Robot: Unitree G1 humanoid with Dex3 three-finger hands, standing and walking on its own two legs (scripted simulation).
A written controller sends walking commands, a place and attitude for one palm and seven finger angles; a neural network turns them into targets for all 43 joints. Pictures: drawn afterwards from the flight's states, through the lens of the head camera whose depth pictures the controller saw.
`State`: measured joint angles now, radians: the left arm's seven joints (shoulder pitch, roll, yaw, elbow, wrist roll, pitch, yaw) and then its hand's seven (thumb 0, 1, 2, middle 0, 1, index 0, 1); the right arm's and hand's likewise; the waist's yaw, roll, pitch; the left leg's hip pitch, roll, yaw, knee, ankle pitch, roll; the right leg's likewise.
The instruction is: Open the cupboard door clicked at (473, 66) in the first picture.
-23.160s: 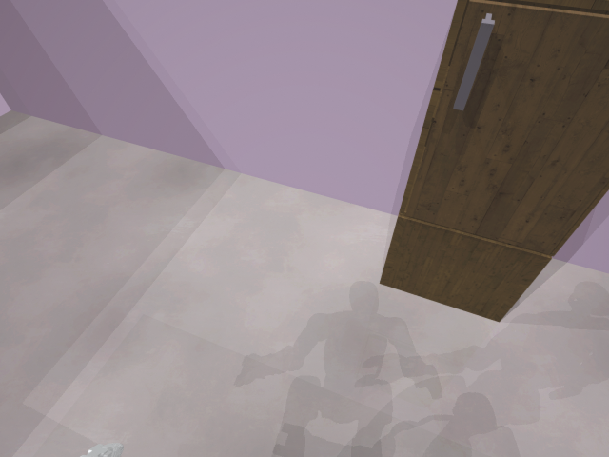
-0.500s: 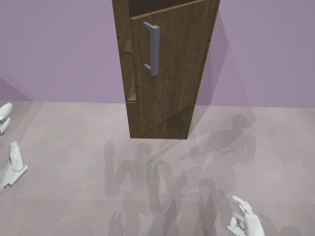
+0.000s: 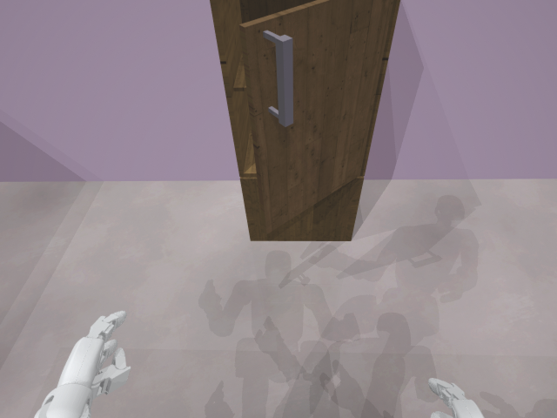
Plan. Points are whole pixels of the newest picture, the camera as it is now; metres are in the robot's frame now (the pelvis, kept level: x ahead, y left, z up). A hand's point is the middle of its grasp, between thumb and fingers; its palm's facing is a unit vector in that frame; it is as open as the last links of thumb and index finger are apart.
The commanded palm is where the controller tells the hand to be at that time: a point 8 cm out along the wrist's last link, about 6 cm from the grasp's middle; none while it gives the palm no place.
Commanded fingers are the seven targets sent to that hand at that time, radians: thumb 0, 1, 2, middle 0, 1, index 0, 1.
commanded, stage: let the arm hang, fingers relaxed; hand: left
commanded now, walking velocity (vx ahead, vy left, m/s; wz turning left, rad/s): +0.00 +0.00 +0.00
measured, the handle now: (278, 80) +0.68 +0.03 +0.15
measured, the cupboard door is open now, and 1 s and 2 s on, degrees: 40 40 40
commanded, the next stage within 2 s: look to check the result in 0.94 s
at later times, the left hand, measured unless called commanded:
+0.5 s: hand out of the picture -0.03 +0.20 -0.16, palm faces +0.05 -0.96 -0.29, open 7.4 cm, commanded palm none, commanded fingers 0.00 0.90 0.90 -0.20 -0.30 -0.20 -0.30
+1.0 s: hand out of the picture +0.11 +0.19 -0.15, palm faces +0.02 -0.96 -0.28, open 7.4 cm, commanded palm none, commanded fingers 0.00 0.90 0.90 -0.20 -0.30 -0.20 -0.30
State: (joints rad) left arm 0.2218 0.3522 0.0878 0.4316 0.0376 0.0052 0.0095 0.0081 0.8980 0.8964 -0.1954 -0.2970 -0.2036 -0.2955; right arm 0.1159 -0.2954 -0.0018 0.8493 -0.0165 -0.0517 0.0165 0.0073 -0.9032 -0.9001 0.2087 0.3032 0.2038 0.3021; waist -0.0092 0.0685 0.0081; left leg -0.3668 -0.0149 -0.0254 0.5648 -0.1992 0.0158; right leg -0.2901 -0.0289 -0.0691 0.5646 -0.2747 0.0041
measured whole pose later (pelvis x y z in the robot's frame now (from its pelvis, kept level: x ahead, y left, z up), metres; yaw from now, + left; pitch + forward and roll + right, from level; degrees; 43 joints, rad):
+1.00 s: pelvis +0.04 -0.03 +0.01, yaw +1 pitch -2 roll +0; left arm 0.12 0.24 0.02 1.11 0.01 -0.01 0.01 0.01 0.90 0.90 -0.20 -0.30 -0.21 -0.30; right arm 0.13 -0.27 -0.01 1.12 -0.02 0.00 -0.02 0.00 -0.91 -0.90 0.20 0.30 0.20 0.30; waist -0.01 0.02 0.06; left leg -0.18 0.01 -0.05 0.38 -0.16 -0.03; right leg -0.10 0.00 -0.10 0.37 -0.24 -0.03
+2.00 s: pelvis +0.05 -0.03 +0.00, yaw -7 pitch +0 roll +0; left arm 0.20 0.21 0.05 1.05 0.02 0.05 0.01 0.01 0.90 0.90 -0.20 -0.30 -0.21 -0.30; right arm 0.16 -0.21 -0.03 1.04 -0.02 0.03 -0.04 0.00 -0.91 -0.90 0.21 0.30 0.20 0.30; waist 0.01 0.01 0.09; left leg -0.23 0.06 0.06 0.52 -0.28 -0.03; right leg -0.20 0.04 0.02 0.53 -0.32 -0.03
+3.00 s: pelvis +0.05 -0.05 -0.01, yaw -38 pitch +1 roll -1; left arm 0.14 0.27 0.08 0.88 0.02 0.02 -0.02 0.01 0.91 0.90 -0.19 -0.30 -0.20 -0.30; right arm 0.22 -0.26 -0.06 0.91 -0.02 0.05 -0.03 0.00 -0.90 -0.90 0.21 0.30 0.20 0.30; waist 0.00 0.05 0.13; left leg -0.34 0.14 0.05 0.89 -0.52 -0.07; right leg -0.35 0.00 -0.04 0.65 -0.30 -0.03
